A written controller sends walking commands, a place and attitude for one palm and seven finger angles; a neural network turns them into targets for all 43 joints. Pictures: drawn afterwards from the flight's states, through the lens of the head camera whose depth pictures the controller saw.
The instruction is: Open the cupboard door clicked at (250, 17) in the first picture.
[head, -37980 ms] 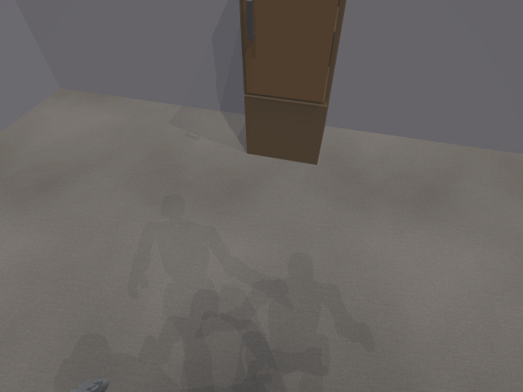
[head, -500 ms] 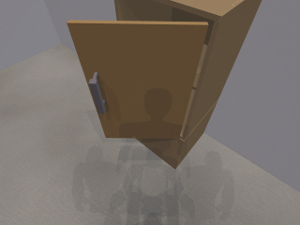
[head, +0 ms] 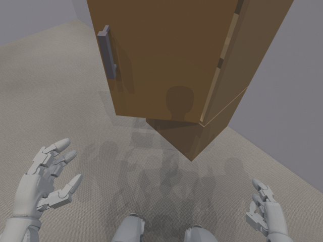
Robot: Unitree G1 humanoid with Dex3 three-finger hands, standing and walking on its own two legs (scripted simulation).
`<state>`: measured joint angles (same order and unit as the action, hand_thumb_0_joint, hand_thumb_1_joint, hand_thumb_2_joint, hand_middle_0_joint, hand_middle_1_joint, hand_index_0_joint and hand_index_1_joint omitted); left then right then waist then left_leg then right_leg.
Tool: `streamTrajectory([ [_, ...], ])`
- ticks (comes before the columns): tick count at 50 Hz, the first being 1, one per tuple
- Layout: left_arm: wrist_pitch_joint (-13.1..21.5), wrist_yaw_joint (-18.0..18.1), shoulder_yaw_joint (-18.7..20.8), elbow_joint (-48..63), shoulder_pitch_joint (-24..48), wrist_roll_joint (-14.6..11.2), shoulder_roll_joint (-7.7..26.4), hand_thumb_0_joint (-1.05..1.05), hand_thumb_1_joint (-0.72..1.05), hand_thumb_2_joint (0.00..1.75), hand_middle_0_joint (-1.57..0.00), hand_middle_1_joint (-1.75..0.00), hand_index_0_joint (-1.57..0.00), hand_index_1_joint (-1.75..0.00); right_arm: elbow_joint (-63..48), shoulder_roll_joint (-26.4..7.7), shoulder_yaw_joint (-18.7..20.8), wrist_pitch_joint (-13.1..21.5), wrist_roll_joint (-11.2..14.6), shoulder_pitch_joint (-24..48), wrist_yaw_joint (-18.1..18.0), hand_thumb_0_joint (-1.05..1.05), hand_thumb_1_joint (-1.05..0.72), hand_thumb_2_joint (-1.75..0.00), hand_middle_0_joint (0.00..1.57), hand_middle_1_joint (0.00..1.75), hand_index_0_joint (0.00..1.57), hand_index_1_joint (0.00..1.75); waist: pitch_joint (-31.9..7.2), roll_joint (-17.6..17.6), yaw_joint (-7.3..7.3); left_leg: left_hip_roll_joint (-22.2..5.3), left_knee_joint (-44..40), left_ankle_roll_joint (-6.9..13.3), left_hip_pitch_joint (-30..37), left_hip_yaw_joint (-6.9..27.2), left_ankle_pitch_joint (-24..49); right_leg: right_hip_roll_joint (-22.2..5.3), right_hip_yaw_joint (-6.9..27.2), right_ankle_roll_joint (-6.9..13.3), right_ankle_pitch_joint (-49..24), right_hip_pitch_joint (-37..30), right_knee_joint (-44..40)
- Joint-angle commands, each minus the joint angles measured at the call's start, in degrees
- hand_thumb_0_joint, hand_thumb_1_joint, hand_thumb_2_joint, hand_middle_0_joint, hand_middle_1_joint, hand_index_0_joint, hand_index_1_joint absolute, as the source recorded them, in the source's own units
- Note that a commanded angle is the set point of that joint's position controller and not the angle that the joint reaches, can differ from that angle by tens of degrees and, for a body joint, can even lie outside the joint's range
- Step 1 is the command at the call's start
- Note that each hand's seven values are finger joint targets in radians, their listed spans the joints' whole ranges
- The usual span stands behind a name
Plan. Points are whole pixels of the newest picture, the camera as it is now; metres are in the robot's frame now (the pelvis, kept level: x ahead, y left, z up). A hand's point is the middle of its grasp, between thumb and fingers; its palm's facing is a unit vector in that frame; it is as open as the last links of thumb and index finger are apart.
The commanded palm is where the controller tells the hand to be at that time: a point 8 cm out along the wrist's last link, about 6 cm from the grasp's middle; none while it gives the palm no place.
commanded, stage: raise the hand with hooked fingers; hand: left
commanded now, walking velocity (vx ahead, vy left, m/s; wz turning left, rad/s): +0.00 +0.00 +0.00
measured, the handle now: (109, 53) +0.61 +0.23 +0.10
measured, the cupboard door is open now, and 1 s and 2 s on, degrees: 40 40 40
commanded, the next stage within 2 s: move the hooked fingers beside the handle in 1.56 s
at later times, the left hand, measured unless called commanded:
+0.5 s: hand (50, 155) +0.27 +0.28 +0.08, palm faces +0.01 -1.00 -0.04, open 12.3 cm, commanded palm +0.25 +0.33 +0.09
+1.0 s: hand (35, 128) +0.31 +0.32 +0.11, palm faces +0.03 -1.00 -0.03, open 14.0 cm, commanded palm +0.29 +0.36 +0.12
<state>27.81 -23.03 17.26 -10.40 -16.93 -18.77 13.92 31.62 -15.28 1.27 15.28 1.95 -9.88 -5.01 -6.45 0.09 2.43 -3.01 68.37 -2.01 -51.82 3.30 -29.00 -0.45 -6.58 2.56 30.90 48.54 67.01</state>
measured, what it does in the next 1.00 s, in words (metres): shifts its weight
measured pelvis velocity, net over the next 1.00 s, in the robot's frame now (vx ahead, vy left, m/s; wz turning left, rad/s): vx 0.02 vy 0.05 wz -0.02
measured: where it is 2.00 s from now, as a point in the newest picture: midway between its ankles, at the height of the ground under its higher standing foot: outside the picture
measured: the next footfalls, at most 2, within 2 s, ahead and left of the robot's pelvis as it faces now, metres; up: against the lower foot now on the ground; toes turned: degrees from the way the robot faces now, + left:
none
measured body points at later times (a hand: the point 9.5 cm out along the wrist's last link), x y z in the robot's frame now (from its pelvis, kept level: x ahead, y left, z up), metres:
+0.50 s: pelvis +0.01 +0.05 +0.03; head +0.07 +0.06 +0.47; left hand +0.26 +0.33 +0.08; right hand +0.16 -0.21 -0.05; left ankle +0.05 +0.14 -0.64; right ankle +0.03 -0.10 -0.64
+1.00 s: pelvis +0.02 +0.05 +0.04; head +0.08 +0.06 +0.49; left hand +0.30 +0.37 +0.11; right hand +0.18 -0.19 -0.03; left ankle +0.05 +0.14 -0.64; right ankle +0.03 -0.10 -0.64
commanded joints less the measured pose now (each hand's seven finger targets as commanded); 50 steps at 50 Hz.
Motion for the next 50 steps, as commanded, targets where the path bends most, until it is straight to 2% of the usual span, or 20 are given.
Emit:
streamTrajectory([
  [1,-0.6,-1.5,4.0,10.6,12.8,-1.5,13.9,0.0,0.25,0.62,-0.25,-0.72,-0.25,-0.72,-5.3,-6.7,1.6,3.3,0.4,-1.2,-1.7,0.0,-0.9,-0.9,0.2,0.3,0.2,0.3,-9.7,3.5,-4.34,2.2,-9.6,3.9,6.0,-2.2,7.1,0.6,10.7,-2.0,-0.2,-7.5,-19.0],
  [2,-2.1,-1.7,5.4,9.0,11.6,-1.7,14.7,0.0,0.22,0.61,-0.25,-0.74,-0.25,-0.74,-5.5,-6.6,1.5,3.1,0.5,-1.1,-1.7,0.0,-0.9,-0.9,0.2,0.3,0.2,0.3,-10.6,1.8,-3.49,2.4,-10.3,3.8,5.9,-2.2,8.1,0.2,10.6,-2.2,-1.2,-9.4,-19.3],
  [3,-3.5,-1.8,6.9,8.7,9.9,-2.2,15.4,0.0,0.2,0.6,-0.25,-0.75,-0.25,-0.75,-5.8,-6.5,1.5,3.0,0.5,-1.0,-1.6,0.0,-0.9,-0.9,0.2,0.3,0.2,0.3,-12.5,2.9,-2.4,2.6,-10.9,3.7,6.3,-2.3,9.3,-0.1,10.8,-2.3,-2.4,-11.4,-19.6],
  [5,-5.7,-1.3,8.5,6.7,7.2,-3.0,15.0,0.0,0.15,0.58,-0.25,-0.78,-0.25,-0.78,-6.3,-6.0,1.5,2.5,0.5,-0.7,-1.2,0.0,-0.9,-0.9,0.2,0.3,0.2,0.3,-12.2,1.1,-1.36,2.7,-12.6,3.5,7.2,-2.4,10.5,-0.1,9.7,-2.5,-3.6,-12.7,-20.3],
  [8,-5.5,-0.4,9.7,7.9,7.3,-3.3,15.1,0.0,0.08,0.55,-0.26,-0.82,-0.26,-0.82,-6.5,-5.9,1.5,2.5,0.1,-1.1,-0.5,0.0,-0.9,-0.9,0.2,0.3,0.2,0.3,-13.7,1.3,-0.62,2.7,-14.4,3.4,9.1,-1.9,12.9,0.3,7.6,-2.3,-7.4,-13.5,-18.9],
  [11,-3.8,0.7,7.6,8.4,6.7,-3.1,12.6,0.0,0.01,0.52,-0.26,-0.87,-0.26,-0.87,-6.6,-6.2,1.8,2.8,-0.2,-1.6,0.2,0.0,-0.9,-0.9,0.2,0.3,0.2,0.3,-12.6,0.1,-1.21,2.7,-15.9,3.5,11.4,-1.4,13.7,1.3,4.9,-2.0,-9.9,-11.7,-17.5],
  [14,-2.8,0.8,6.4,8.3,7.2,-2.4,12.0,0.0,-0.06,0.49,-0.27,-0.92,-0.27,-0.92,-6.2,-6.9,2.0,2.8,-0.2,-2.9,0.6,0.0,-0.9,-0.9,0.2,0.3,0.2,0.3,-11.5,1.4,-2.09,2.8,-17.3,3.3,12.8,-1.5,12.2,1.3,3.6,-2.0,-9.0,-9.6,-17.6],
  [16,-2.7,0.6,6.6,8.5,10.3,-2.2,13.5,0.0,-0.1,0.47,-0.27,-0.94,-0.27,-0.94,-6.4,-7.7,1.8,2.5,-0.1,-3.4,0.4,0.0,-0.9,-0.9,0.2,0.3,0.2,0.3,-10.3,1.4,-2.5,2.6,-18.1,3.2,13.0,-0.9,10.5,1.7,3.0,-1.6,-7.3,-8.4,-17.2],
  [19,-2.6,0.8,6.7,11.7,11.7,-1.7,14.3,0.0,-0.17,0.44,-0.28,-0.99,-0.28,-0.99,-6.8,-8.0,1.8,2.5,0.0,-4.0,0.2,0.0,-0.9,-0.9,0.2,0.3,0.2,0.3,-12.9,4.8,-2.1,2.5,-19.6,2.9,16.8,-0.5,11.5,1.6,2.3,-1.4,-8.9,-9.0,-16.9],
  [24,-3.8,2.0,7.1,13.7,12.0,-1.4,14.9,0.0,-0.29,0.39,-0.29,-1.07,-0.29,-1.07,-7.1,-8.0,1.4,1.8,-0.1,-4.4,0.3,0.0,-0.9,-0.9,0.2,0.3,0.2,0.3,-13.4,7.0,-1.98,2.1,-21.1,2.1,20.6,0.5,15.8,1.9,1.3,-1.1,-12.1,-9.7,-16.8],
  [26,-4.9,2.0,7.1,12.0,13.4,-1.5,15.0,0.0,-0.34,0.37,-0.29,-1.1,-0.29,-1.1,-7.3,-8.2,1.2,1.2,-0.1,-4.5,0.3,0.0,-0.9,-0.9,0.2,0.3,0.2,0.3,-11.1,5.5,-2.25,1.9,-21.9,1.7,20.3,1.2,15.2,2.3,0.9,-0.9,-11.9,-9.4,-17.1],
  [28,-6.0,1.8,6.7,11.4,14.3,-1.2,14.9,0.0,-0.38,0.35,-0.29,-1.12,-0.29,-1.12,-7.8,-8.1,1.1,0.7,0.1,-4.3,0.3,0.0,-0.9,-0.9,0.2,0.3,0.2,0.3,-11.1,7.3,-2.32,1.9,-22.5,1.5,21.3,1.0,15.6,2.1,1.0,-1.0,-12.2,-9.6,-17.6],
  [31,-7.7,1.1,7.3,9.5,16.5,-1.0,16.2,0.0,-0.45,0.32,-0.3,-1.17,-0.3,-1.17,-8.1,-8.4,0.7,0.1,0.1,-4.6,0.1,0.0,-0.9,-0.9,0.2,0.3,0.2,0.3,-10.4,6.8,-2.4,2.0,-22.8,1.4,21.4,1.0,15.9,2.4,0.9,-0.9,-12.8,-10.4,-18.3],
  [33,-8.2,0.5,7.4,9.9,18.6,-1.0,16.5,0.0,-0.5,0.3,-0.3,-1.2,-0.3,-1.2,-8.2,-8.3,0.7,-0.2,0.2,-4.4,0.0,0.0,-0.9,-0.9,0.2,0.3,0.2,0.3,-11.7,6.9,-2.34,1.9,-23.3,1.2,22.8,1.2,16.9,2.3,0.9,-0.9,-13.4,-11.2,-18.8],
  [36,-9.0,-0.5,8.4,7.6,20.7,-1.5,17.6,0.0,-0.5,0.3,-0.3,-1.2,-0.3,-1.2,-8.1,-8.4,0.3,-0.5,0.1,-4.6,-0.2,0.0,-0.9,-0.9,0.2,0.3,0.2,0.3,-11.2,5.9,-2.54,2.1,-23.0,1.4,22.9,0.9,17.7,2.6,1.1,-0.7,-14.7,-12.0,-19.5],
  [39,-9.2,-1.3,9.0,7.1,23.0,-1.5,18.6,0.0,-0.5,0.3,-0.3,-1.2,-0.3,-1.2,-8.0,-8.3,0.3,-0.7,0.1,-4.3,-0.3,0.0,-0.9,-0.9,0.2,0.3,0.2,0.3,-12.2,7.1,-2.38,2.1,-23.3,1.3,24.2,0.7,19.1,2.4,1.2,-0.8,-15.5,-12.6,-20.0],
  [41,-9.6,-2.0,10.0,5.3,24.2,-1.8,19.9,0.0,-0.5,0.3,-0.3,-1.2,-0.3,-1.2,-7.9,-8.5,0.1,-0.8,0.0,-4.4,-0.5,0.0,-0.9,-0.9,0.2,0.3,0.2,0.3,-11.5,5.6,-2.43,2.2,-23.3,1.6,23.6,0.6,18.9,2.6,1.3,-0.7,-15.9,-13.2,-20.3],
  [43,-9.8,-2.8,10.6,4.2,25.3,-2.0,20.4,0.0,-0.5,0.3,-0.3,-1.2,-0.3,-1.2,-7.6,-8.4,0.0,-0.9,0.1,-4.4,-0.6,0.0,-0.9,-0.9,0.2,0.3,0.2,0.3,-12.5,6.7,-2.3,2.4,-23.4,1.5,24.2,0.2,19.8,2.4,1.5,-0.7,-16.7,-14.0,-20.8],
  [49,-10.4,-4.5,12.0,1.4,28.6,-2.8,22.4,0.0,-0.5,0.3,-0.3,-1.2,-0.3,-1.2,-7.2,-8.7,0.1,-1.2,0.3,-4.9,-1.1,0.0,-0.9,-0.9,0.2,0.3,0.2,0.3,-13.0,5.0,-2.53,2.5,-23.8,2.1,24.5,-0.5,20.3,2.3,2.0,-0.9,-18.4,-15.7,-22.1],
  [50,-10.3,-4.6,12.4,1.4,29.4,-2.8,23.0,0.0,-0.5,0.3,-0.3,-1.2,-0.3,-1.2,-7.1,-8.7,0.1,-1.2,0.3,-4.8,-1.1,0.0,-0.9,-0.9,0.2,0.3,0.2,0.3,-13.1,6.3,-2.34,2.6,-23.9,2.1,24.5,-0.6,19.7,2.2,2.2,-0.9,-17.8,-15.8,-22.3],
])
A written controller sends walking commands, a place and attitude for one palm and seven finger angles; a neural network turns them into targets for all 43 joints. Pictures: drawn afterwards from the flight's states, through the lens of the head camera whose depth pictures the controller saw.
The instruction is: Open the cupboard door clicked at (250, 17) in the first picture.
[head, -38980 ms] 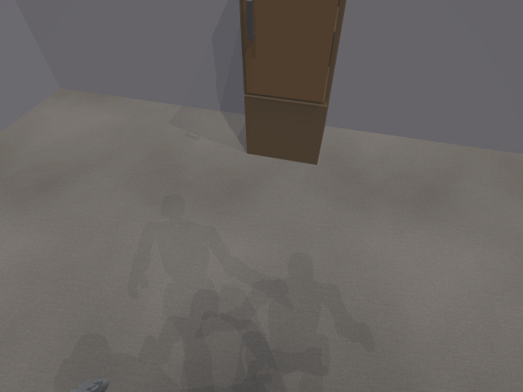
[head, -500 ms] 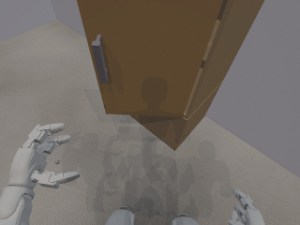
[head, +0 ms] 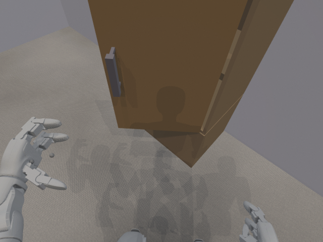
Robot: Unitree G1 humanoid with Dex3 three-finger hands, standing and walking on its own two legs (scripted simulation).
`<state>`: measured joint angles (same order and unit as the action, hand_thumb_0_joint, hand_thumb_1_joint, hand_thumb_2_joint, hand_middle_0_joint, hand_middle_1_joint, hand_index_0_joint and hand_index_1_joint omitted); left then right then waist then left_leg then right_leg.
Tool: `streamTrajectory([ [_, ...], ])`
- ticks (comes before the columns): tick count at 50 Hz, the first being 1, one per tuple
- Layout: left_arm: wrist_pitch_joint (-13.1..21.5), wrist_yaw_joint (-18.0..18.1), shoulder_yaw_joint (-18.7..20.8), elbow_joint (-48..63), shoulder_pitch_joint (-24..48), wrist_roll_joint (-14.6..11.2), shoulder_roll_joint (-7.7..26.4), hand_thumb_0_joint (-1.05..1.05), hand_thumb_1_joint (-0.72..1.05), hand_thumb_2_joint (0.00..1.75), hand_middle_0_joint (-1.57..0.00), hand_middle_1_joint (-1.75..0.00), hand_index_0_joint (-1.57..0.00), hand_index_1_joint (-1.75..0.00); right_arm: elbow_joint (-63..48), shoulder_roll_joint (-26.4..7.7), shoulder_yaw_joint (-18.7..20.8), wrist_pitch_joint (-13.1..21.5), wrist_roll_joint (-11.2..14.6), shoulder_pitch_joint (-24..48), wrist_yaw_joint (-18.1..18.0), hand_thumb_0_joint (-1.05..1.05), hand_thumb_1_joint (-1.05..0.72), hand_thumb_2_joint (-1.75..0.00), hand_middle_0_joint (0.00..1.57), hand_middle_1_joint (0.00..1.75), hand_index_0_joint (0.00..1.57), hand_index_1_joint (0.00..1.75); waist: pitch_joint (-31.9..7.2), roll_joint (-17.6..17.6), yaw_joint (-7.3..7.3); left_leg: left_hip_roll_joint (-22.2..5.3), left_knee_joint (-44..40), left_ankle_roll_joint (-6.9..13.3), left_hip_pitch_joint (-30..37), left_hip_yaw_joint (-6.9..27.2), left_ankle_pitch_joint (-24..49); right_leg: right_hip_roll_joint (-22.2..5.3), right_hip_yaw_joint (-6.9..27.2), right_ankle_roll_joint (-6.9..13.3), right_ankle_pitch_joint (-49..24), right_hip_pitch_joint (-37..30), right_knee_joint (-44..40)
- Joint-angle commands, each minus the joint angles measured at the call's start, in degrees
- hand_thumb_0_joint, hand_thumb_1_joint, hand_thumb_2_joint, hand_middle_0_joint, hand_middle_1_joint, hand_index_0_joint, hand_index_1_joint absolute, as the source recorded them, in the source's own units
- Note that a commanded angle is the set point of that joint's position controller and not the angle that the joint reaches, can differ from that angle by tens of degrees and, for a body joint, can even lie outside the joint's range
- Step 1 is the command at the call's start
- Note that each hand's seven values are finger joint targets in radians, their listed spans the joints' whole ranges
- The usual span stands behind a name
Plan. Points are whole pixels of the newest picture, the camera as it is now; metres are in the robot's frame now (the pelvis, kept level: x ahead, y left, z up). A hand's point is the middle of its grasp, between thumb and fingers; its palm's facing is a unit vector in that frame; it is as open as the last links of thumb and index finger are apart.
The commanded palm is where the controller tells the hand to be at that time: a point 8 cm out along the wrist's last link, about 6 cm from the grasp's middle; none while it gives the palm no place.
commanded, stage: raise the hand with hooked fingers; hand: left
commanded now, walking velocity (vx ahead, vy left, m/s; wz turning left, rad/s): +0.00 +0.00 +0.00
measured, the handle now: (115, 72) +0.58 +0.19 +0.06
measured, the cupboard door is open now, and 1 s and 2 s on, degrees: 40 40 40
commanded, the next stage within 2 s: move the hooked fingers beside the handle in 0.56 s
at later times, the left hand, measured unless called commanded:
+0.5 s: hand (61, 148) +0.29 +0.25 +0.08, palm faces +0.04 -1.00 -0.02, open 14.0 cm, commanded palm +0.26 +0.30 +0.08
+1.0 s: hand (72, 129) +0.35 +0.24 +0.08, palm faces +0.00 -1.00 -0.01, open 14.0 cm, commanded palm +0.32 +0.30 +0.07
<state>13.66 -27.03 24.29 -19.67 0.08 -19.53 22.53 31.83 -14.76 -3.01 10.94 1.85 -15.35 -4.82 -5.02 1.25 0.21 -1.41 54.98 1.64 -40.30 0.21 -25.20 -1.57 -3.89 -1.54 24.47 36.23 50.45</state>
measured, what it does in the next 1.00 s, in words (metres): stands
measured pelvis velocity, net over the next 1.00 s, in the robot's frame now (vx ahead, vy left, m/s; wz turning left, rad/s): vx -0.01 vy -0.02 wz -0.01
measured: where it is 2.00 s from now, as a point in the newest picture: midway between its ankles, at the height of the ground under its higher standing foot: outside the picture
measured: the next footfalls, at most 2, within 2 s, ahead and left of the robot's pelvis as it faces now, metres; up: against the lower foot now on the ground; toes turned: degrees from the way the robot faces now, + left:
none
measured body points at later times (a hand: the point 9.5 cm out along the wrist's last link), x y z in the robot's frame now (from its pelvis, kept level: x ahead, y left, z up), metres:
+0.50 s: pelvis +0.00 -0.02 +0.01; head +0.05 -0.01 +0.45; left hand +0.28 +0.30 +0.08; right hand +0.15 -0.27 -0.08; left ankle +0.02 +0.10 -0.69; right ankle +0.00 -0.14 -0.69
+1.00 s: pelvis -0.01 -0.02 +0.00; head +0.05 -0.01 +0.45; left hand +0.34 +0.30 +0.08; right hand +0.12 -0.28 -0.09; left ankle +0.02 +0.10 -0.69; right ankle +0.00 -0.14 -0.69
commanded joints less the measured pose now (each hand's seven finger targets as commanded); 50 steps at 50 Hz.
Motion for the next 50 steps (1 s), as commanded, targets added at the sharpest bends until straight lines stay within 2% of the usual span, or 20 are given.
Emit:
streamTrajectory([
  [1,3.7,-0.8,5.9,9.4,13.1,-2.1,15.3,0.0,-0.5,0.3,-0.3,-1.2,-0.3,-1.2,-7.3,-9.3,4.2,3.1,0.3,0.4,-1.3,0.0,-0.9,-0.9,0.2,0.3,0.2,0.3,-13.8,5.0,-0.18,1.0,-10.6,-1.4,12.6,2.4,15.6,3.6,-0.4,3.4,-11.3,-3.8,-5.9],
  [3,3.8,-0.9,6.4,9.6,13.8,-2.0,16.0,0.0,-0.5,0.3,-0.3,-1.2,-0.3,-1.2,-7.1,-9.4,4.4,3.0,0.4,0.1,-1.3,0.0,-0.9,-0.9,0.2,0.3,0.2,0.3,-15.0,5.5,-0.22,1.0,-10.9,-1.4,13.9,2.2,17.0,3.4,-0.2,3.2,-12.6,-4.5,-6.3],
  [4,3.6,-1.0,5.8,8.8,12.9,-2.0,15.0,0.0,-0.5,0.3,-0.3,-1.2,-0.3,-1.2,-7.1,-9.2,4.5,3.0,0.5,-0.2,-1.3,0.0,-0.9,-0.9,0.2,0.3,0.2,0.3,-15.2,5.4,-0.19,1.0,-11.0,-1.4,14.1,2.1,17.4,3.4,-0.4,3.2,-12.9,-4.5,-6.3],
  [5,3.2,-1.3,5.2,6.8,11.4,-2.4,13.8,0.0,-0.5,0.3,-0.3,-1.2,-0.3,-1.2,-7.2,-9.2,4.5,3.0,0.5,0.0,-1.2,0.0,-0.9,-0.9,0.2,0.3,0.2,0.3,-13.6,4.3,-0.08,1.1,-11.1,-1.3,12.9,1.9,16.4,3.3,-0.3,3.1,-12.6,-4.5,-6.7],
  [7,3.3,-1.8,5.6,6.3,10.9,-2.6,14.3,0.0,-0.5,0.3,-0.3,-1.2,-0.3,-1.2,-7.5,-9.5,4.6,2.8,0.6,-0.2,-1.0,0.0,-0.9,-0.9,0.2,0.3,0.2,0.3,-13.9,2.6,0.11,1.2,-10.8,-1.0,12.1,1.5,16.9,3.4,0.0,3.1,-13.9,-5.7,-6.8],
  [14,5.3,-0.4,6.7,8.2,12.3,-2.3,15.3,0.0,-0.5,0.3,-0.3,-1.2,-0.3,-1.2,-7.5,-9.2,5.0,2.4,0.5,-0.4,-0.6,0.0,-0.9,-0.9,0.2,0.3,0.2,0.3,-14.4,4.0,0.12,1.4,-10.8,-0.9,12.2,0.8,16.8,3.1,0.6,2.9,-14.3,-6.2,-6.9],
  [16,5.6,-0.3,7.0,7.5,12.1,-2.5,15.5,0.0,-0.5,0.3,-0.3,-1.2,-0.3,-1.2,-7.4,-9.4,5.0,2.2,0.4,-0.6,-0.7,0.0,-0.9,-0.9,0.2,0.3,0.2,0.3,-14.3,1.9,-0.14,1.4,-10.3,-0.6,11.5,0.5,16.9,3.3,1.1,2.8,-15.0,-7.0,-7.1],
  [19,6.1,-0.3,6.5,7.6,12.7,-2.1,15.2,0.0,-0.5,0.3,-0.3,-1.2,-0.3,-1.2,-7.2,-9.0,4.9,2.1,0.6,-0.2,-0.7,0.0,-0.9,-0.9,0.2,0.3,0.2,0.3,-14.2,4.1,-0.11,1.4,-10.7,-0.7,11.9,0.5,16.3,3.1,1.3,2.7,-14.5,-6.8,-7.2],
  [22,6.3,-0.5,6.4,7.2,12.9,-2.2,15.2,0.0,-0.5,0.3,-0.3,-1.2,-0.3,-1.2,-7.0,-9.0,4.8,1.9,0.6,-0.2,-0.9,0.0,-0.9,-0.9,0.2,0.3,0.2,0.3,-14.3,2.8,-0.45,1.4,-10.6,-0.5,11.7,0.3,15.9,3.1,1.7,2.6,-14.7,-7.2,-7.6],
  [25,6.2,-0.5,5.7,6.6,13.9,-2.0,14.8,0.0,-0.5,0.3,-0.3,-1.2,-0.3,-1.2,-7.1,-8.9,4.6,1.8,0.8,0.4,-1.0,0.0,-0.9,-0.9,0.2,0.3,0.2,0.3,-12.9,4.0,-0.48,1.4,-11.2,-0.6,11.5,0.5,13.6,3.0,1.5,2.6,-12.3,-6.2,-8.0],
  [29,5.9,-0.9,5.8,5.0,13.8,-2.3,14.7,0.0,-0.5,0.3,-0.3,-1.2,-0.3,-1.2,-7.3,-8.9,4.5,1.7,0.8,0.5,-1.1,0.0,-0.9,-0.9,0.2,0.3,0.2,0.3,-12.5,1.8,-0.46,1.5,-11.2,-0.5,10.8,0.3,12.9,2.9,1.9,2.4,-11.9,-6.7,-8.4],
  [33,6.4,-0.9,5.8,5.6,14.4,-2.0,15.1,0.0,-0.5,0.3,-0.3,-1.2,-0.3,-1.2,-7.4,-8.8,4.4,1.8,0.7,0.9,-1.1,0.0,-0.9,-0.9,0.2,0.3,0.2,0.3,-12.9,3.7,-0.18,1.6,-11.2,-0.5,11.2,0.3,12.8,2.9,2.1,2.6,-11.7,-6.7,-8.2],
  [36,6.5,-0.8,4.8,2.2,22.7,-1.7,15.4,0.0,-0.5,0.3,-0.3,-1.2,-0.3,-1.2,-6.1,-9.3,4.1,1.5,0.7,0.3,-1.7,0.0,-0.9,-0.9,0.2,0.3,0.2,0.3,-9.9,1.1,-2.08,1.4,-10.7,-0.4,9.1,0.6,9.6,3.0,2.5,2.4,-8.2,-4.3,-8.7],
  [37,6.6,-0.8,5.5,0.6,24.5,-1.3,16.7,0.0,-0.5,0.3,-0.3,-1.2,-0.3,-1.2,-5.7,-9.4,4.2,1.4,0.8,0.1,-1.9,0.0,-0.9,-0.9,0.2,0.3,0.2,0.3,-10.7,0.8,-2.22,1.3,-10.5,-0.4,8.9,0.5,8.8,2.8,2.9,2.3,-7.3,-4.4,-8.8],
  [39,6.9,-1.1,3.6,-0.9,29.1,-0.4,16.1,0.0,-0.5,0.3,-0.3,-1.2,-0.3,-1.2,-5.1,-9.3,4.1,1.5,0.8,-0.1,-2.1,0.0,-0.9,-0.9,0.2,0.3,0.2,0.3,-12.1,3.8,-2.6,1.4,-10.4,-0.4,9.8,0.6,8.1,2.6,3.0,2.4,-6.4,-3.5,-8.5],
  [41,7.2,-1.5,3.8,-3.0,32.1,0.1,17.8,0.0,-0.5,0.3,-0.3,-1.2,-0.3,-1.2,-4.5,-9.6,4.1,1.2,0.8,-0.9,-2.4,0.0,-0.9,-0.9,0.2,0.3,0.2,0.3,-12.7,2.6,-2.91,1.3,-10.0,-0.3,9.9,0.9,8.8,2.9,3.0,2.6,-6.8,-3.3,-8.2],
  [42,7.4,-1.7,3.6,-3.4,32.6,0.6,17.8,0.0,-0.5,0.3,-0.3,-1.2,-0.3,-1.2,-4.4,-9.5,4.2,1.2,0.7,-1.1,-2.3,0.0,-0.9,-0.9,0.2,0.3,0.2,0.3,-14.8,4.6,-2.47,1.3,-10.0,-0.3,10.9,0.9,9.9,2.7,2.9,2.7,-8.1,-3.6,-7.7],
  [45,7.2,-1.4,3.6,-5.9,32.6,1.1,17.7,0.0,-0.5,0.3,-0.3,-1.2,-0.3,-1.2,-4.3,-9.5,4.3,0.8,0.7,-1.8,-1.9,0.0,-0.9,-0.9,0.2,0.3,0.2,0.3,-16.2,5.2,-1.8,1.2,-9.9,-0.6,11.7,1.2,12.9,2.7,2.2,2.9,-11.1,-3.7,-6.7],
  [48,6.4,-0.7,5.8,-9.2,30.9,1.0,19.2,0.0,-0.5,0.3,-0.3,-1.2,-0.3,-1.2,-4.5,-9.8,4.5,-0.1,0.5,-2.8,-1.2,0.0,-0.9,-0.9,0.2,0.3,0.2,0.3,-16.9,2.2,-1.08,1.1,-9.8,-0.6,10.4,1.0,14.8,2.9,2.0,2.8,-13.7,-5.2,-6.4],
  [50,6.2,-0.1,6.4,-9.6,31.4,1.3,19.9,0.0,-0.5,0.3,-0.3,-1.2,-0.3,-1.2,-4.9,-9.8,4.6,-0.8,0.4,-3.0,-0.8,0.0,-0.9,-0.9,0.2,0.3,0.2,0.3,-16.6,3.1,-0.87,1.2,-9.8,-0.6,9.4,0.4,15.0,2.7,2.1,2.6,-14.2,-5.4,-6.2],
])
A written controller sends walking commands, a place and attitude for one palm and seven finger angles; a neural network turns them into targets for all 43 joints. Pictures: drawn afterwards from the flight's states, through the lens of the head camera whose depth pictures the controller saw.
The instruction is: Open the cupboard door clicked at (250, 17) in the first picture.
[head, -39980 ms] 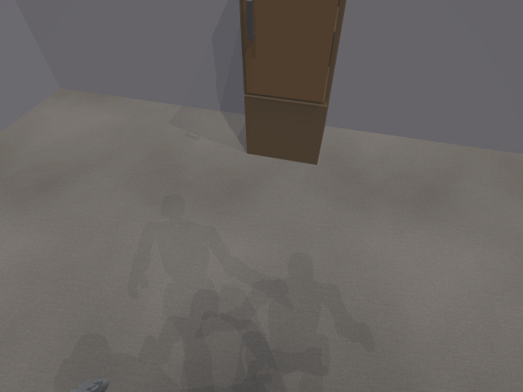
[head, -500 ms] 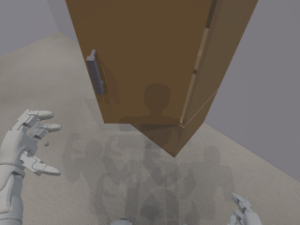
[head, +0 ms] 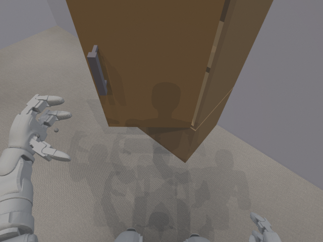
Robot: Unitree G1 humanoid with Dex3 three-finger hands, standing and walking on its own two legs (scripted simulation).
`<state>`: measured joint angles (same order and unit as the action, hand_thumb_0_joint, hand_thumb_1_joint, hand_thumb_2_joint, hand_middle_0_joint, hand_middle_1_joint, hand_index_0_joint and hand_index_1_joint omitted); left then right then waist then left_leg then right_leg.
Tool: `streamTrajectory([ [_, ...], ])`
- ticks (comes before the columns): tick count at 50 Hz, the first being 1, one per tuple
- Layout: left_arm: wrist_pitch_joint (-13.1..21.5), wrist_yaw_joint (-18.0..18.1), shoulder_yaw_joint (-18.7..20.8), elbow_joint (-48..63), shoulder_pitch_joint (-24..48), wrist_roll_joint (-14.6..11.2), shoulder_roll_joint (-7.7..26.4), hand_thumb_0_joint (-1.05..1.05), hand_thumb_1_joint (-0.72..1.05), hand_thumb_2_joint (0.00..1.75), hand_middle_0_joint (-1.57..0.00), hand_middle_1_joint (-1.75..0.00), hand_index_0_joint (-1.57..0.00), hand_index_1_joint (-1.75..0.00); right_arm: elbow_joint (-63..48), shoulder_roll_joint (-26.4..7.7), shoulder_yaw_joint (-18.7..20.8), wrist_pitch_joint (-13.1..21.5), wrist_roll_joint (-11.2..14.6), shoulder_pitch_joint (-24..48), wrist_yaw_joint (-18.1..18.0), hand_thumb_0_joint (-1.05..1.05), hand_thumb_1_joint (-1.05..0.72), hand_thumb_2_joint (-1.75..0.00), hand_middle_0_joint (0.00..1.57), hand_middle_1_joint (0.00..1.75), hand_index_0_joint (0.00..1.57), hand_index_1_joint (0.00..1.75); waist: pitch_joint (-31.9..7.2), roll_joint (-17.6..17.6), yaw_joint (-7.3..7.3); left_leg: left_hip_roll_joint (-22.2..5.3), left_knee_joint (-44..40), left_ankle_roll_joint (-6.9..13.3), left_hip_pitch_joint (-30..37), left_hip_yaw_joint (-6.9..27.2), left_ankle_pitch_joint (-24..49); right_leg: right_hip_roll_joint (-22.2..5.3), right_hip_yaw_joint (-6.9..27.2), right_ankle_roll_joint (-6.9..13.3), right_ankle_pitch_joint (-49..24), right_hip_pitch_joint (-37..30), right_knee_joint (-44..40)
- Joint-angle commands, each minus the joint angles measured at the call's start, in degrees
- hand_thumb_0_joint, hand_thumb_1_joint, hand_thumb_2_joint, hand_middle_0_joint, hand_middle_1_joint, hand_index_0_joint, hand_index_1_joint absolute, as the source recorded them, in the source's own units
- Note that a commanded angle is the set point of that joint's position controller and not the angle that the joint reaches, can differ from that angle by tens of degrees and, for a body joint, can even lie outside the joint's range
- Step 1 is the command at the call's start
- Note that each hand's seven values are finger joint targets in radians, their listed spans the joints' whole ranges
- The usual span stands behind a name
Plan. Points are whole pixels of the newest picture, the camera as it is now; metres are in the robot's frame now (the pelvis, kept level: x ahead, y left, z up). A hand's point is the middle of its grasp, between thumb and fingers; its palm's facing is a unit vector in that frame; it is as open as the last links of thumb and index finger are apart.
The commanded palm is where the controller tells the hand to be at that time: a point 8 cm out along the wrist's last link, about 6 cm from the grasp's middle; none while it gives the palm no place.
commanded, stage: move the hooked fingers beside the handle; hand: left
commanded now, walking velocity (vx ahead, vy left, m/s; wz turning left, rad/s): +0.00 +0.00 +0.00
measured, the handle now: (99, 71) +0.59 +0.22 +0.05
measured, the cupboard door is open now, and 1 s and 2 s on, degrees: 40 40 40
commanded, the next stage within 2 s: none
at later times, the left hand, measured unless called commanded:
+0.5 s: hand (61, 109) +0.42 +0.28 +0.07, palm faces +0.03 -1.00 +0.00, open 14.0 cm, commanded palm +0.40 +0.32 +0.07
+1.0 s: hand (67, 89) +0.49 +0.28 +0.07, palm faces +0.03 -1.00 +0.00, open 14.0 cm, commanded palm +0.48 +0.33 +0.06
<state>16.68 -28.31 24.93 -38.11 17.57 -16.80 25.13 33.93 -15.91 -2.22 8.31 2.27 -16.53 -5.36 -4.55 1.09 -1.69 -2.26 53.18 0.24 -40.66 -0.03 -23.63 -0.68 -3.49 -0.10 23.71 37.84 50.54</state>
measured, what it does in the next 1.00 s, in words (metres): stands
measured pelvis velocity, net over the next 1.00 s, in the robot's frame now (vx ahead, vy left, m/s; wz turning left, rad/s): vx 0.00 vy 0.01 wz -0.05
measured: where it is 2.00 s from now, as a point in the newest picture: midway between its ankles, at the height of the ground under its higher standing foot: outside the picture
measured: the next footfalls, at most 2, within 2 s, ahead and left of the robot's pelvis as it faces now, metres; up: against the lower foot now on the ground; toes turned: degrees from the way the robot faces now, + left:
none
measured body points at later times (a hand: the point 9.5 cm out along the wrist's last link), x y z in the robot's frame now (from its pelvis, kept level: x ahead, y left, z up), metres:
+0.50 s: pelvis +0.00 +0.01 -0.01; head +0.09 +0.03 +0.43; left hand +0.41 +0.33 +0.07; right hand +0.07 -0.26 -0.11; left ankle +0.03 +0.11 -0.69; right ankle +0.01 -0.12 -0.69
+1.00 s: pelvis +0.00 +0.01 -0.02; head +0.13 +0.04 +0.41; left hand +0.48 +0.34 +0.07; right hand +0.00 -0.26 -0.12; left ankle +0.03 +0.11 -0.69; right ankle +0.01 -0.12 -0.69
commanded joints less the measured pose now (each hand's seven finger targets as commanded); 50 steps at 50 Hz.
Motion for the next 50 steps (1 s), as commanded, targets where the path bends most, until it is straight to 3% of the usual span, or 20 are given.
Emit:
streamTrajectory([
  [1,3.3,1.4,7.2,8.0,13.4,-1.3,19.1,0.0,-0.5,0.3,-0.3,-1.2,-0.3,-1.2,-7.0,-8.9,3.9,1.5,0.0,-2.3,-0.2,0.0,-0.9,-0.9,0.2,0.3,0.2,0.3,-17.4,2.1,1.3,2.0,-7.7,0.8,9.1,0.8,14.0,2.1,1.8,1.4,-14.0,-8.0,-6.0],
  [3,3.5,1.7,6.3,6.8,17.2,-0.6,18.8,0.0,-0.5,0.3,-0.3,-1.2,-0.3,-1.2,-7.0,-8.9,3.9,0.8,0.0,-2.7,0.1,0.0,-0.9,-0.9,0.2,0.3,0.2,0.3,-16.3,2.2,0.06,1.9,-7.7,0.9,8.1,0.4,12.6,2.1,1.9,1.0,-13.1,-6.4,-6.1],
  [6,5.2,1.4,6.6,6.5,20.9,-0.5,19.7,0.0,-0.5,0.3,-0.3,-1.2,-0.3,-1.2,-6.7,-9.1,4.1,0.1,-0.2,-3.9,0.1,0.0,-0.9,-0.9,0.2,0.3,0.2,0.3,-18.2,2.5,-0.38,1.8,-6.8,1.1,8.7,0.4,14.5,2.5,2.1,1.2,-15.0,-6.9,-5.3],
  [7,5.9,1.2,7.5,6.6,21.6,-0.1,20.9,0.0,-0.5,0.3,-0.3,-1.2,-0.3,-1.2,-6.3,-9.2,4.4,-0.2,-0.3,-4.4,0.1,0.0,-0.9,-0.9,0.2,0.3,0.2,0.3,-20.3,3.9,-0.29,1.6,-6.6,1.0,9.9,0.5,15.7,2.5,2.2,1.2,-15.8,-6.9,-5.0],
  [9,6.7,0.7,5.0,7.1,22.7,0.0,18.4,0.0,-0.5,0.3,-0.3,-1.2,-0.3,-1.2,-5.9,-8.8,4.4,-0.4,-0.2,-4.7,0.2,0.0,-0.9,-0.9,0.2,0.3,0.2,0.3,-20.8,7.4,-0.82,1.5,-6.4,0.8,12.6,0.8,17.4,2.7,1.7,1.4,-16.0,-4.4,-4.7],
  [13,5.9,-0.1,5.9,0.6,25.3,0.0,19.8,0.0,-0.5,0.3,-0.3,-1.2,-0.3,-1.2,-4.6,-9.6,4.6,-1.5,-0.3,-6.1,0.0,0.0,-0.9,-0.9,0.2,0.3,0.2,0.3,-19.5,3.2,-1.61,1.3,-6.0,1.0,10.0,1.0,15.6,2.7,1.5,1.2,-14.9,-3.5,-4.7],
  [18,6.3,0.3,6.8,-1.9,30.1,1.7,22.9,0.0,-0.5,0.3,-0.3,-1.2,-0.3,-1.2,-4.4,-9.8,4.4,-2.7,-0.6,-7.0,0.2,0.0,-0.9,-0.9,0.2,0.3,0.2,0.3,-20.6,5.7,-1.52,1.2,-5.5,0.9,9.9,1.3,15.7,2.7,1.4,1.5,-13.9,-1.9,-4.0],
  [20,7.2,0.8,6.4,-2.6,32.8,2.1,22.6,0.0,-0.5,0.3,-0.3,-1.2,-0.3,-1.2,-4.1,-9.8,4.6,-3.1,-0.7,-7.4,0.3,0.0,-0.9,-0.9,0.2,0.3,0.2,0.3,-21.3,5.0,-2.03,1.1,-5.1,0.9,10.6,1.6,16.3,2.8,1.3,1.4,-13.8,-1.0,-3.7],
  [22,7.9,0.9,5.5,-3.2,35.1,2.3,22.2,0.0,-0.5,0.3,-0.3,-1.2,-0.3,-1.2,-3.8,-9.8,4.5,-3.4,-0.8,-7.9,0.5,0.0,-0.9,-0.9,0.2,0.3,0.2,0.3,-22.7,6.9,-2.49,0.8,-4.7,0.7,12.5,2.0,18.0,3.0,1.1,1.6,-14.2,0.5,-3.2],
  [24,7.6,1.1,4.5,-5.8,35.8,2.9,21.4,0.0,-0.5,0.3,-0.3,-1.2,-0.3,-1.2,-3.5,-9.9,4.5,-3.9,-0.8,-8.2,0.7,0.0,-0.9,-0.9,0.2,0.3,0.2,0.3,-21.5,6.5,-2.78,0.7,-4.7,0.6,12.3,2.4,17.2,3.0,0.8,1.6,-12.7,2.2,-3.3],
  [26,7.5,1.4,4.5,-8.2,38.9,3.2,22.1,0.0,-0.5,0.3,-0.3,-1.2,-0.3,-1.2,-3.2,-10.2,4.4,-4.5,-0.9,-8.7,0.6,0.0,-0.9,-0.9,0.2,0.3,0.2,0.3,-20.7,5.1,-3.47,0.7,-4.3,0.8,10.9,2.5,15.6,3.1,0.8,1.6,-11.8,2.9,-3.1],
  [31,8.1,2.7,4.6,-9.9,44.0,4.9,23.9,0.0,-0.5,0.3,-0.3,-1.2,-0.3,-1.2,-3.1,-10.4,4.3,-5.7,-1.2,-9.7,0.9,0.0,-0.9,-0.9,0.2,0.3,0.2,0.3,-22.8,7.8,-3.86,0.4,-3.5,0.5,12.2,2.9,16.9,3.1,0.7,1.7,-11.4,5.2,-2.2],
  [32,8.2,3.0,5.6,-10.7,44.3,5.4,25.6,0.0,-0.5,0.3,-0.3,-1.2,-0.3,-1.2,-2.8,-10.7,4.3,-6.1,-1.3,-10.2,0.9,0.0,-0.9,-0.9,0.2,0.3,0.2,0.3,-24.4,6.5,-3.83,0.2,-3.4,0.5,12.6,3.2,17.6,3.1,0.6,1.6,-11.9,4.8,-2.0],
  [35,7.9,3.4,5.9,-14.8,47.3,6.2,27.4,0.0,-0.5,0.3,-0.3,-1.2,-0.3,-1.2,-2.5,-10.8,3.9,-6.9,-1.2,-10.4,0.8,0.0,-0.9,-0.9,0.2,0.3,0.2,0.3,-21.6,5.2,-4.85,0.4,-3.0,0.9,7.9,2.7,13.6,3.1,1.0,1.2,-10.1,4.8,-2.3],
  [40,7.9,2.9,8.2,-17.4,48.7,7.4,32.2,0.0,-0.5,0.3,-0.3,-1.2,-0.3,-1.2,-2.4,-11.3,3.7,-8.1,-1.6,-12.0,0.9,0.0,-0.9,-0.9,0.2,0.3,0.2,0.3,-25.1,7.1,-4.92,0.4,-1.4,1.1,7.3,2.2,15.6,3.3,1.7,1.1,-12.3,3.9,-1.5],
  [41,8.1,2.5,8.3,-17.5,50.1,7.2,32.7,0.0,-0.5,0.3,-0.3,-1.2,-0.3,-1.2,-2.4,-11.4,3.6,-8.4,-1.7,-12.3,0.9,0.0,-0.9,-0.9,0.2,0.3,0.2,0.3,-25.1,5.9,-5.54,0.3,-1.0,1.3,6.9,2.4,16.3,3.5,1.7,1.2,-13.1,3.8,-1.2],
  [44,7.7,1.5,8.2,-18.7,51.8,7.6,34.0,0.0,-0.5,0.3,-0.3,-1.2,-0.3,-1.2,-2.0,-11.6,3.5,-9.0,-1.7,-13.1,0.9,0.0,-0.9,-0.9,0.2,0.3,0.2,0.3,-25.4,8.1,-5.92,0.1,-0.6,1.2,6.9,2.4,16.9,3.6,1.7,1.1,-13.3,4.8,-1.2],
  [47,7.0,0.8,7.6,-21.4,53.2,7.7,34.3,0.0,-0.5,0.3,-0.3,-1.2,-0.3,-1.2,-1.8,-11.8,3.3,-9.7,-1.7,-13.9,0.9,0.0,-0.9,-0.9,0.2,0.3,0.2,0.3,-24.6,7.1,-6.88,0.0,0.1,1.4,5.5,2.5,16.5,3.7,1.7,1.0,-13.1,5.7,-1.1],
  [48,6.9,0.8,8.7,-20.8,54.4,8.1,36.3,0.0,-0.5,0.3,-0.3,-1.2,-0.3,-1.2,-1.6,-12.1,3.4,-9.9,-1.8,-14.3,0.7,0.0,-0.9,-0.9,0.2,0.3,0.2,0.3,-25.0,7.6,-7.04,-0.2,0.2,1.5,5.6,2.7,16.7,3.7,1.5,0.9,-12.9,6.3,-1.0],
  [50,6.9,0.9,6.4,-19.1,56.7,8.6,34.5,0.0,-0.5,0.3,-0.3,-1.2,-0.3,-1.2,-1.2,-11.9,3.4,-10.2,-2.0,-14.8,0.8,0.0,-0.9,-0.9,0.2,0.3,0.2,0.3,-26.7,11.2,-7.63,-0.2,0.4,1.2,9.0,3.2,18.5,3.6,1.2,1.1,-12.7,8.6,-0.8],
])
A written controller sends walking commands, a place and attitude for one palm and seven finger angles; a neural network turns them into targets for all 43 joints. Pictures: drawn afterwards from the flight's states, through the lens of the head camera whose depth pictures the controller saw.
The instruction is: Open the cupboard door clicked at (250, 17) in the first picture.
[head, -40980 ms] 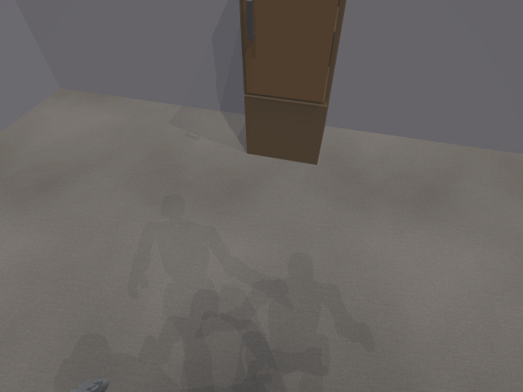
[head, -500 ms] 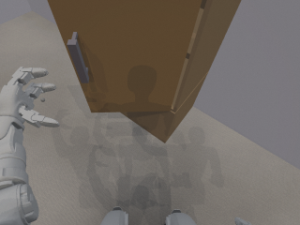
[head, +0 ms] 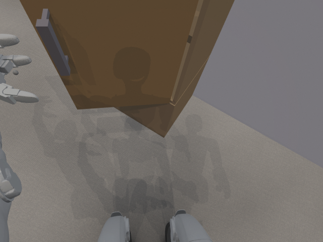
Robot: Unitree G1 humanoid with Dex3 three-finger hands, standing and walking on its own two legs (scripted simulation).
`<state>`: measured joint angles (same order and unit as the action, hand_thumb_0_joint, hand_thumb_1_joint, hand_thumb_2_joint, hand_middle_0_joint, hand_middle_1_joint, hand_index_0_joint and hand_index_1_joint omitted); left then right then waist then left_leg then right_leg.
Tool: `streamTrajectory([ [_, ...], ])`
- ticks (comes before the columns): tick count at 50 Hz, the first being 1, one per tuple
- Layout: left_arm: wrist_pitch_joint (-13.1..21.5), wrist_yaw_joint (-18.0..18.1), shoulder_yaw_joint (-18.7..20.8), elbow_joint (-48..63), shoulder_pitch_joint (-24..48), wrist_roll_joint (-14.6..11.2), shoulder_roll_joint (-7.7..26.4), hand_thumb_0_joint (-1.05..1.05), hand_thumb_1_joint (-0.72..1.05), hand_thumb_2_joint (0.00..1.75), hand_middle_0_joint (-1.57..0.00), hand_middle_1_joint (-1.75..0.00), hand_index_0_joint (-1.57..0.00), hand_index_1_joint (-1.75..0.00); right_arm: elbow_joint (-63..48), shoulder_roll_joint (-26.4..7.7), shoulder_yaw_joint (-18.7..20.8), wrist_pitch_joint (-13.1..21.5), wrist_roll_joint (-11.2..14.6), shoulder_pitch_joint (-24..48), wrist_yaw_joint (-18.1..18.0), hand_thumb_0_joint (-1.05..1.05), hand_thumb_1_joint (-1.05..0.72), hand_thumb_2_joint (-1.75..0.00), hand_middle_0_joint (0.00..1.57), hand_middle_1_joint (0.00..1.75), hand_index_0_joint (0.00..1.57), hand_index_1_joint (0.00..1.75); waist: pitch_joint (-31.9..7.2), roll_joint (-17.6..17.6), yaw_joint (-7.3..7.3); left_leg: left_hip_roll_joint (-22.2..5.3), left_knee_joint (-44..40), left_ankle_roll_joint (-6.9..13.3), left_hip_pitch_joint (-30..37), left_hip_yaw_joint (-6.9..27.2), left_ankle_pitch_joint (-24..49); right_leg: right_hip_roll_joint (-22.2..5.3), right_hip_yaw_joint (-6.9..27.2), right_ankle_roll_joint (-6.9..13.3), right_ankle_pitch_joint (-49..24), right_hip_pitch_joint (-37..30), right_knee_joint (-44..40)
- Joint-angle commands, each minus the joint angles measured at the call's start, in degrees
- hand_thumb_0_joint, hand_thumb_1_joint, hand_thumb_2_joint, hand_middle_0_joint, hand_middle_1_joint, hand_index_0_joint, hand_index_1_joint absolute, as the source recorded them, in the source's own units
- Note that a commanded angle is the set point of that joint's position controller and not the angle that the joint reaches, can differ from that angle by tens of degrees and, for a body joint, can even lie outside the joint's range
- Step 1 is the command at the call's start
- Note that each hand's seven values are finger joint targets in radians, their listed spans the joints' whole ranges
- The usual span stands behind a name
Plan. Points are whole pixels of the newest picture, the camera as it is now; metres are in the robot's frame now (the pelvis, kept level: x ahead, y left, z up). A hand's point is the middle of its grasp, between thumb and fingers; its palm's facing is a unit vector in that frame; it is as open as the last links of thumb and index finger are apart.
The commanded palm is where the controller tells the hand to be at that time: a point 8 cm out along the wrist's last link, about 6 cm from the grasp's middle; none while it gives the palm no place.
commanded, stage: move the hooked fingers beside the handle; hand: left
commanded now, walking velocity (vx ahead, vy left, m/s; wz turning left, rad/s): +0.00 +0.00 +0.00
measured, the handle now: (56, 45) +0.58 +0.23 +0.08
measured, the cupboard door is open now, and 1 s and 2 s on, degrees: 40 40 40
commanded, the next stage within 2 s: slide the fingers in behind the handle in 1.06 s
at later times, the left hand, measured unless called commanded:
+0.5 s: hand (22, 58) +0.53 +0.29 +0.08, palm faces +0.06 -1.00 +0.01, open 14.0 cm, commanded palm +0.51 +0.33 +0.08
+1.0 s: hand (28, 60) +0.52 +0.28 +0.08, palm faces +0.07 -1.00 +0.00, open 14.0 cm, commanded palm +0.51 +0.33 +0.08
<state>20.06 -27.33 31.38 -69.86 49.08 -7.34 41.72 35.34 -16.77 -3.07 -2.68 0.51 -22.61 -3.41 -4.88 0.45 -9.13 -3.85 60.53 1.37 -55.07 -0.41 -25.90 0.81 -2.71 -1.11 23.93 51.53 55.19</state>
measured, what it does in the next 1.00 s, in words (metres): stands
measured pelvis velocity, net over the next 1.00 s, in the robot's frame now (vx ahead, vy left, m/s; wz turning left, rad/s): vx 0.01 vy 0.01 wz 0.00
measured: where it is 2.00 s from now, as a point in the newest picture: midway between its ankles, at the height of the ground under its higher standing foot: outside the picture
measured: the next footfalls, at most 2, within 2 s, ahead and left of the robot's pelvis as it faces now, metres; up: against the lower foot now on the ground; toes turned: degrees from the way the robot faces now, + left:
none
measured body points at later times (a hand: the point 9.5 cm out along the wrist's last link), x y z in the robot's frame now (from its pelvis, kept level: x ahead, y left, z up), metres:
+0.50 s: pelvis +0.01 +0.01 +0.00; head +0.17 +0.05 +0.42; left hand +0.52 +0.35 +0.08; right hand -0.01 -0.25 -0.10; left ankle +0.02 +0.10 -0.67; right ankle +0.02 -0.14 -0.67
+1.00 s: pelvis +0.01 +0.01 +0.00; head +0.15 +0.05 +0.42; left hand +0.51 +0.33 +0.09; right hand +0.02 -0.26 -0.10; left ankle +0.02 +0.10 -0.67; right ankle +0.02 -0.14 -0.67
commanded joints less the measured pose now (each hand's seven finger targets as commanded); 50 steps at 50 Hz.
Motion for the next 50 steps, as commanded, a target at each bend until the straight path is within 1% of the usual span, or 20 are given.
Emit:
streamTrajectory([
  [1,3.6,-0.2,-1.0,12.5,25.8,-1.2,16.2,0.0,-0.5,0.3,-0.3,-1.2,-0.3,-1.2,-2.6,-11.0,4.3,0.8,-0.4,-9.2,-1.0,0.0,-0.9,-0.9,0.2,0.3,0.2,0.3,-26.2,12.9,-0.54,1.2,-6.7,-0.1,25.2,4.0,22.3,2.4,0.0,2.4,-13.0,-3.1,-5.3],
  [2,3.2,-0.1,0.6,10.7,25.5,-1.1,18.3,0.0,-0.5,0.3,-0.3,-1.2,-0.3,-1.2,-2.2,-11.5,4.3,0.5,-0.5,-9.5,-1.0,0.0,-0.9,-0.9,0.2,0.3,0.2,0.3,-26.1,10.2,-0.69,0.9,-6.6,-0.1,24.3,4.3,21.3,2.4,-0.1,2.1,-12.0,-2.9,-5.4],
  [5,2.0,0.6,0.6,8.0,28.2,-0.2,20.0,0.0,-0.5,0.3,-0.3,-1.2,-0.3,-1.2,-2.1,-11.6,3.7,0.2,-0.4,-9.9,-1.1,0.0,-0.9,-0.9,0.2,0.3,0.2,0.3,-24.5,10.0,-1.57,1.1,-6.2,0.3,20.9,4.2,19.1,2.3,0.1,2.0,-11.1,-2.8,-5.5],
  [7,2.1,1.0,2.0,9.0,30.0,0.8,23.5,0.0,-0.5,0.3,-0.3,-1.2,-0.3,-1.2,-2.3,-11.9,3.5,-0.1,-0.7,-10.6,-1.3,0.0,-0.9,-0.9,0.2,0.3,0.2,0.3,-27.2,11.7,-1.16,1.1,-5.7,0.1,21.8,4.5,21.3,2.3,0.1,2.1,-12.3,-3.2,-4.7],
  [8,2.0,1.2,0.8,9.3,31.6,1.3,22.5,0.0,-0.5,0.3,-0.3,-1.2,-0.3,-1.2,-2.3,-11.7,3.4,-0.1,-0.8,-10.7,-1.1,0.0,-0.9,-0.9,0.2,0.3,0.2,0.3,-27.4,13.4,-1.95,1.0,-5.4,0.1,22.5,4.5,21.8,2.3,0.0,2.0,-12.3,-2.1,-4.7],
  [12,1.9,1.6,2.3,9.0,32.7,1.9,25.2,0.0,-0.5,0.3,-0.3,-1.2,-0.3,-1.2,-2.4,-12.0,3.1,-0.7,-1.1,-11.8,-0.8,0.0,-0.9,-0.9,0.2,0.3,0.2,0.3,-29.9,13.5,-2.19,0.6,-4.4,-0.1,23.9,5.0,25.3,2.6,-0.3,2.0,-14.3,-1.9,-3.9],
  [18,0.5,0.8,2.2,10.3,27.0,1.5,22.8,0.0,-0.5,0.3,-0.3,-1.2,-0.3,-1.2,-3.2,-11.6,3.5,-2.0,-1.4,-13.0,0.2,0.0,-0.9,-0.9,0.2,0.3,0.2,0.3,-32.3,15.5,-0.62,0.1,-4.3,-0.8,28.0,5.1,33.4,3.0,-1.1,2.0,-18.0,-2.3,-3.8],
  [21,0.3,0.8,2.5,10.3,25.6,0.6,21.5,0.0,-0.5,0.3,-0.3,-1.2,-0.3,-1.2,-3.6,-11.5,3.7,-2.4,-1.4,-13.1,0.5,0.0,-0.9,-0.9,0.2,0.3,0.2,0.3,-29.8,12.2,-0.97,0.2,-4.4,-0.3,26.2,4.9,32.4,3.4,-1.3,2.0,-18.4,-2.8,-4.2],
  [22,0.5,1.2,4.1,11.2,25.9,0.8,23.8,0.0,-0.5,0.3,-0.3,-1.2,-0.3,-1.2,-3.6,-11.7,3.9,-2.5,-1.4,-12.8,0.5,0.0,-0.9,-0.9,0.2,0.3,0.2,0.3,-30.2,12.2,-0.66,0.2,-4.6,-0.3,25.5,4.7,31.0,3.3,-1.2,1.9,-18.0,-3.5,-4.2],
  [24,0.9,1.6,3.8,10.9,26.5,1.2,23.7,0.0,-0.5,0.3,-0.3,-1.2,-0.3,-1.2,-3.6,-11.5,3.8,-2.4,-1.3,-12.7,0.6,0.0,-0.9,-0.9,0.2,0.3,0.2,0.3,-28.5,11.6,-1.03,0.5,-4.7,-0.1,23.6,4.3,28.5,3.4,-0.9,1.9,-17.3,-3.9,-4.5],
  [26,2.5,2.0,4.8,14.4,27.9,1.2,24.9,0.0,-0.5,0.3,-0.3,-1.2,-0.3,-1.2,-3.5,-11.6,4.0,-2.3,-1.5,-12.7,0.6,0.0,-0.9,-0.9,0.2,0.3,0.2,0.3,-30.8,13.9,-0.59,0.4,-4.6,-0.4,26.2,4.7,30.5,3.4,-1.0,2.2,-17.7,-3.9,-4.0],
  [28,3.4,2.2,3.1,16.0,27.5,1.1,22.1,0.0,-0.5,0.3,-0.3,-1.2,-0.3,-1.2,-3.0,-11.1,4.2,-2.4,-1.5,-12.7,0.8,0.0,-0.9,-0.9,0.2,0.3,0.2,0.3,-32.5,17.4,-0.55,0.0,-4.5,-1.3,31.3,5.2,34.9,3.5,-1.2,2.2,-17.8,-1.8,-4.2],
  [32,2.0,1.3,0.6,11.3,25.4,0.0,17.7,0.0,-0.5,0.3,-0.3,-1.2,-0.3,-1.2,-2.5,-11.2,4.1,-2.8,-1.1,-12.2,0.8,0.0,-0.9,-0.9,0.2,0.3,0.2,0.3,-27.2,13.2,-1.63,0.0,-5.3,-0.9,29.0,5.4,31.4,3.6,-1.7,2.1,-15.9,-0.7,-5.3],
  [34,1.5,1.5,-0.4,12.2,26.2,0.5,17.5,0.0,-0.5,0.3,-0.3,-1.2,-0.3,-1.2,-2.7,-11.1,4.0,-2.9,-1.1,-11.9,0.6,0.0,-0.9,-0.9,0.2,0.3,0.2,0.3,-26.9,15.2,-1.14,0.2,-6.0,-1.1,29.1,5.6,29.9,3.3,-1.8,2.3,-14.2,-0.1,-5.3],
  [35,1.4,1.8,-1.8,12.3,27.3,0.5,15.8,0.0,-0.5,0.3,-0.3,-1.2,-0.3,-1.2,-2.6,-11.0,4.0,-2.8,-1.1,-11.8,0.7,0.0,-0.9,-0.9,0.2,0.3,0.2,0.3,-26.5,14.5,-1.93,0.2,-6.0,-1.0,29.3,5.7,28.7,3.3,-1.8,2.2,-13.8,0.4,-5.5],
  [37,2.3,2.5,0.5,13.5,27.0,0.2,18.0,0.0,-0.5,0.3,-0.3,-1.2,-0.3,-1.2,-2.6,-11.1,4.2,-2.8,-1.3,-11.8,0.5,0.0,-0.9,-0.9,0.2,0.3,0.2,0.3,-28.3,14.1,-1.05,0.2,-5.8,-1.2,30.0,5.7,30.8,3.3,-1.7,2.4,-15.2,-1.1,-5.2],
  [39,2.7,3.0,-1.1,13.4,27.9,0.3,15.7,0.0,-0.5,0.3,-0.3,-1.2,-0.3,-1.2,-2.6,-10.7,4.1,-2.7,-1.3,-11.5,0.6,0.0,-0.9,-0.9,0.2,0.3,0.2,0.3,-27.5,13.8,-1.72,0.2,-5.7,-1.3,29.8,5.8,30.0,3.2,-1.8,2.3,-14.4,0.0,-5.2],
  [44,3.0,4.5,-2.4,11.7,30.4,1.2,15.2,0.0,-0.5,0.3,-0.3,-1.2,-0.3,-1.2,-2.5,-11.0,3.8,-2.5,-1.3,-10.9,0.4,0.0,-0.9,-0.9,0.2,0.3,0.2,0.3,-25.2,13.7,-2.44,0.5,-6.2,-1.0,27.6,5.9,24.8,2.9,-1.5,2.3,-12.2,0.8,-5.3],
  [47,3.3,4.8,0.6,11.3,28.4,1.4,19.1,0.0,-0.5,0.3,-0.3,-1.2,-0.3,-1.2,-3.1,-11.2,3.7,-2.2,-1.3,-10.9,0.3,0.0,-0.9,-0.9,0.2,0.3,0.2,0.3,-28.7,12.6,-1.3,0.8,-5.5,-0.7,26.5,5.2,26.6,2.9,-0.9,2.3,-14.7,-2.7,-4.7],
  [50,2.6,4.5,0.6,9.0,29.3,1.8,20.3,0.0,-0.5,0.3,-0.3,-1.2,-0.3,-1.2,-3.2,-11.1,3.3,-2.1,-1.0,-10.6,0.2,0.0,-0.9,-0.9,0.2,0.3,0.2,0.3,-26.1,10.1,-2.2,1.0,-4.8,0.2,21.3,4.1,22.6,2.8,-0.3,1.8,-14.8,-4.5,-5.0],
])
